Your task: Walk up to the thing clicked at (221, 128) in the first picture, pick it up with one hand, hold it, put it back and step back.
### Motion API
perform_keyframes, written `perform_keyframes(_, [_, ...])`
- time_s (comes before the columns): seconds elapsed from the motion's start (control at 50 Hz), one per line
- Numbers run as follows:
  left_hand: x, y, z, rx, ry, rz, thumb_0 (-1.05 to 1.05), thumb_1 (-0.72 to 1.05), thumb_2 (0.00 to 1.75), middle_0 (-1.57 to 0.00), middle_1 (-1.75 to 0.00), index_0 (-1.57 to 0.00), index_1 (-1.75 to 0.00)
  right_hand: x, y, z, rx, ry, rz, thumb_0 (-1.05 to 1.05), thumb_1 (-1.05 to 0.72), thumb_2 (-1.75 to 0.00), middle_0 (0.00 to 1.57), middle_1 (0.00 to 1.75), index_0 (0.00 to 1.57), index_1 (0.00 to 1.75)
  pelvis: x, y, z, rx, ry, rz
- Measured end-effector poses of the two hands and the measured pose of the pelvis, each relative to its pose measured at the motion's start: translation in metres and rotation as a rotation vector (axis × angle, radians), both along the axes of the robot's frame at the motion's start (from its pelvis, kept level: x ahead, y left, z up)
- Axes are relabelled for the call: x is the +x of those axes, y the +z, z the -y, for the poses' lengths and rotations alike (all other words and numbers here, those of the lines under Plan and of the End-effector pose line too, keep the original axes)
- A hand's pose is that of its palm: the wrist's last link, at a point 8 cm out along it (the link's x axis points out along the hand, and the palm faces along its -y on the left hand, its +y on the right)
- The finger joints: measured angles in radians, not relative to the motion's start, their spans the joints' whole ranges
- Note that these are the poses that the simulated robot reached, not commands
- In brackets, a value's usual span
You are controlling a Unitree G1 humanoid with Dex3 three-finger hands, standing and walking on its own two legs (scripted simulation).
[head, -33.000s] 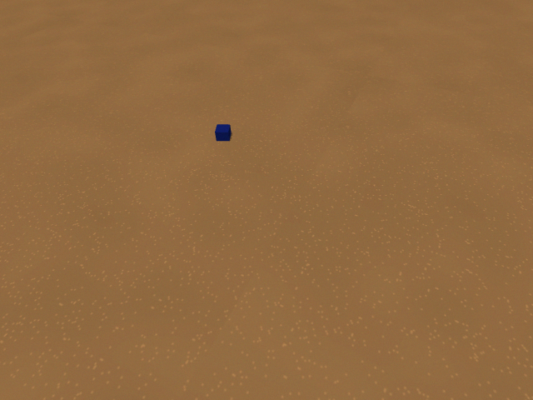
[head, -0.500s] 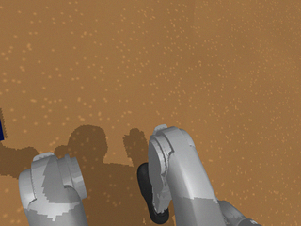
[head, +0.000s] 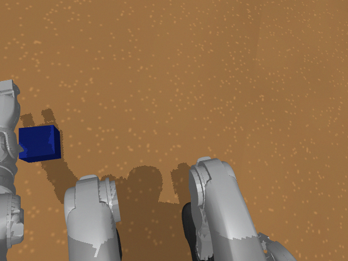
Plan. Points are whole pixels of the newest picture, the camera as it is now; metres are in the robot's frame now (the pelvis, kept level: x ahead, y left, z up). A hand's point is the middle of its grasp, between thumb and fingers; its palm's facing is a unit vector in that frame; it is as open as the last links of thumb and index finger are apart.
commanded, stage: withdraw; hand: left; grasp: from above
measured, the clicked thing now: (41, 144) +0.43 +0.32 -0.29
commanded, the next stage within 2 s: home in 0.52 s
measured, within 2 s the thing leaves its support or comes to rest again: neither
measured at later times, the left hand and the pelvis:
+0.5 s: hand (5, 142) +0.39 +0.34 -0.13, palm faces -0.46 -0.07 -0.88, open 13.7 cm; pelvis -0.02 -0.01 +0.02, yaw +3 degrees
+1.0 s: hand out of the picture +0.37 +0.33 -0.03, palm faces -0.35 -0.32 -0.88, open 10.5 cm; pelvis -0.01 +0.00 +0.09, yaw +5 degrees
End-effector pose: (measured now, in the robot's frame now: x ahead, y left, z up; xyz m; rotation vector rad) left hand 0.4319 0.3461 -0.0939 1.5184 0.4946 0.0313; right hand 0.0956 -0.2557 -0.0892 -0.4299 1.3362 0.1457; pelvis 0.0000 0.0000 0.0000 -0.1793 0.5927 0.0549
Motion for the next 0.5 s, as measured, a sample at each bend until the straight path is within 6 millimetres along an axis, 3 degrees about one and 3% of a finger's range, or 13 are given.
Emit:
perform_keyframes(0.12, [-0.008,0.054,0.001,-0.011,-0.023,-0.169,0.0,-0.53,0.99,-0.09,-1.02,-0.1,-1.02,0.004,0.017,0.002,0.027,-0.067,0.028,0.0,-0.92,-0.9,0.2,0.3,0.2,0.3,-0.007,0.034,0.003,0.032,0.022,-0.006])
perform_keyframes(0.22, [-0.021,0.07,0.001,-0.069,-0.066,-0.266,0.0,-0.51,0.99,-0.11,-1.01,-0.12,-1.01,-0.001,0.034,0.012,-0.025,-0.062,0.026,0.0,-0.92,-0.9,0.2,0.3,0.2,0.3,-0.014,0.05,0.007,0.046,0.032,0.009])
perform_keyframes(0.38, [-0.039,0.049,-0.005,-0.113,-0.181,-0.254,0.0,-0.45,0.95,-0.16,-0.96,-0.16,-0.96,-0.015,0.039,0.032,-0.143,-0.001,-0.037,0.0,-0.91,-0.9,0.2,0.3,0.2,0.3,-0.019,0.04,0.009,0.046,0.031,0.03])
perform_keyframes(0.5, [-0.03,0.019,0.004,-0.089,-0.238,-0.178,0.0,-0.45,0.95,-0.14,-0.97,-0.15,-0.97,-0.021,0.026,0.031,-0.185,0.02,-0.057,0.0,-0.91,-0.89,0.2,0.29,0.2,0.3,-0.021,0.019,0.007,0.033,0.034,0.046])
